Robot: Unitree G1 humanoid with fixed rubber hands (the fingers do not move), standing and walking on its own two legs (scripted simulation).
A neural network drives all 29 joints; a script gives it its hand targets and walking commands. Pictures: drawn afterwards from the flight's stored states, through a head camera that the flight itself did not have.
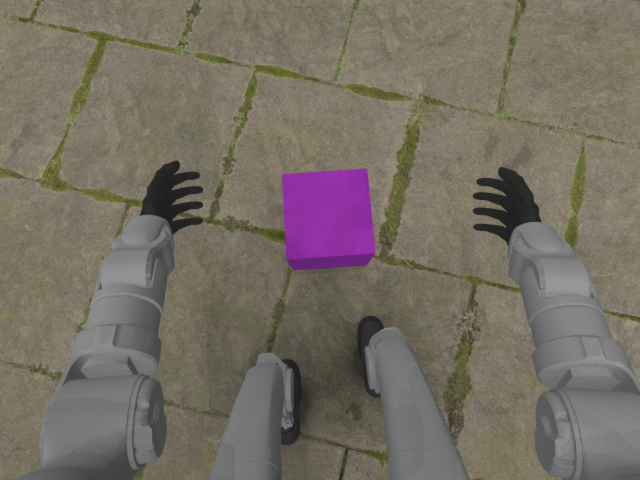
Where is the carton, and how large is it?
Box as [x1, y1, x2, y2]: [282, 168, 374, 269]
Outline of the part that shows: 366,168 282,174 286,259 293,269 362,265 366,264 374,254 373,232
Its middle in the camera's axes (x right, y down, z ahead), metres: +0.02 -0.05 +0.98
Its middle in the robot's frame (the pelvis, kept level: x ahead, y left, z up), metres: +0.53 -0.03 -0.58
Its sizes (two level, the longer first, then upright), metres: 0.204 0.202 0.203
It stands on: the floor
